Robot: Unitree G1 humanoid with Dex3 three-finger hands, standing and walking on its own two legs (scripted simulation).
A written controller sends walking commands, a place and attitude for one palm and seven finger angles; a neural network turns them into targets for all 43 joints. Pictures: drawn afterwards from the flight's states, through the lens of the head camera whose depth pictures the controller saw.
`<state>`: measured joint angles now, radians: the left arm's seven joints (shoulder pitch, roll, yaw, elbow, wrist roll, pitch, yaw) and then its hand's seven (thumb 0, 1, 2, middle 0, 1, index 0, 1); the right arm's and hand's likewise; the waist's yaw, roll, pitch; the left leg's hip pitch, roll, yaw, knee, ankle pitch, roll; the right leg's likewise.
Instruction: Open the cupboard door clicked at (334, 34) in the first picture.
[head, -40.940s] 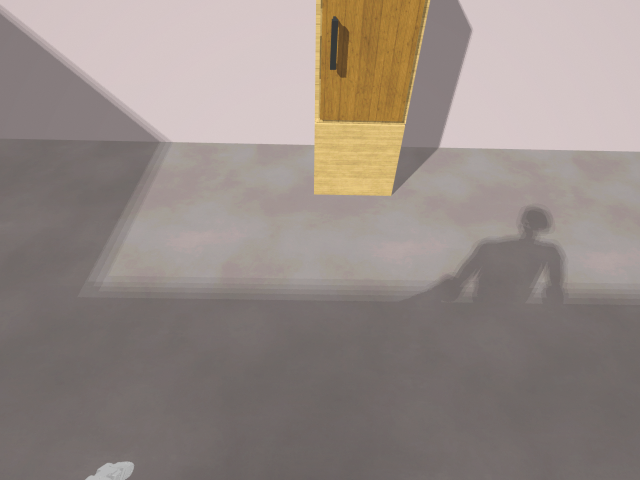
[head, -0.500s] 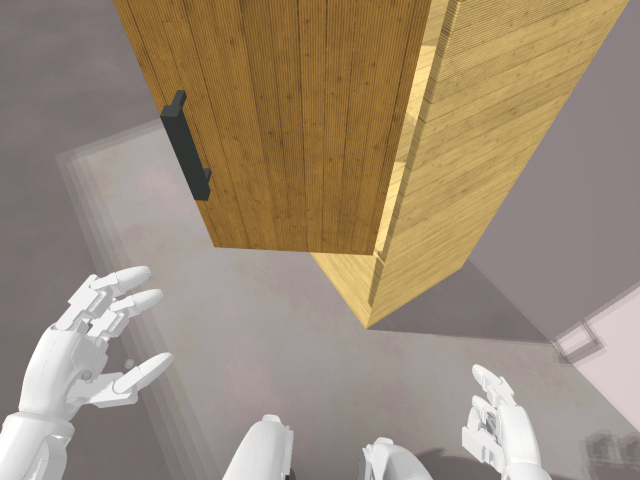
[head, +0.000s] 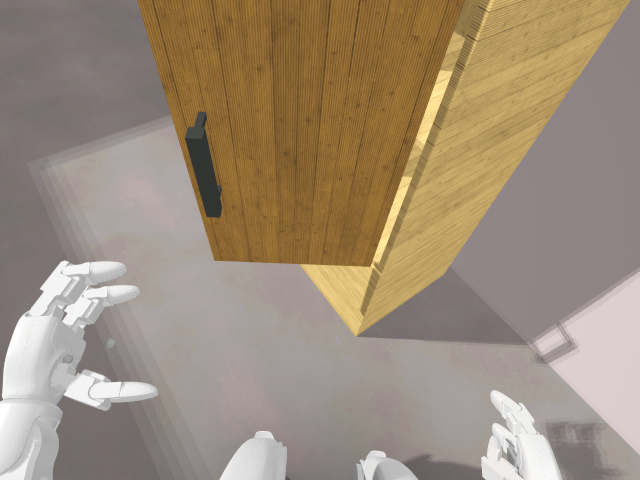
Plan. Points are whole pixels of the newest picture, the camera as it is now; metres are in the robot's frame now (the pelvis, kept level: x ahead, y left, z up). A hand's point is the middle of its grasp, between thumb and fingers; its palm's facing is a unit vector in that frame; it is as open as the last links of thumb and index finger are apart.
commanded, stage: raise the hand with hooked fingers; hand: left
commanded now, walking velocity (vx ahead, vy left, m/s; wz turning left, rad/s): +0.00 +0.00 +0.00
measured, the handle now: (208, 167) +0.52 +0.20 +0.04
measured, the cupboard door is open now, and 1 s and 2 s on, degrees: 54 54 54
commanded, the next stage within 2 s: move the hooked fingers beside the handle in 0.90 s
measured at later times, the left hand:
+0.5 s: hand (79, 296) +0.30 +0.29 +0.06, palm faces +0.05 -1.00 -0.05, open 14.0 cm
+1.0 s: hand (104, 298) +0.29 +0.26 +0.06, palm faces +0.09 -0.99 -0.05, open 14.0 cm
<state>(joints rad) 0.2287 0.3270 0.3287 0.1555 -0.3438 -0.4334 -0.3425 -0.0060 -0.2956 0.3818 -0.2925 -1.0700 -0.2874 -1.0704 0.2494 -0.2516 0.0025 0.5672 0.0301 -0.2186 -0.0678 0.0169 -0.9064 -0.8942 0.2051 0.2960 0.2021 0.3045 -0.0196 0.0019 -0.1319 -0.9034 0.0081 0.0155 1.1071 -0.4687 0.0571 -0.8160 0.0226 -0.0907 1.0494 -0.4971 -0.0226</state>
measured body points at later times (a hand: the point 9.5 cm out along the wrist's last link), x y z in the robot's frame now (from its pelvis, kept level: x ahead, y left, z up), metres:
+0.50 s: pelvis +0.01 +0.01 +0.01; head +0.08 +0.04 +0.46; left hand +0.29 +0.34 +0.06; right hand +0.15 -0.24 -0.07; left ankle +0.04 +0.08 -0.66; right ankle +0.01 -0.11 -0.66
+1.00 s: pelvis +0.01 -0.01 +0.01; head +0.07 +0.00 +0.45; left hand +0.28 +0.31 +0.07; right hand +0.16 -0.26 -0.07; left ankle +0.04 +0.08 -0.66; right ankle +0.01 -0.11 -0.66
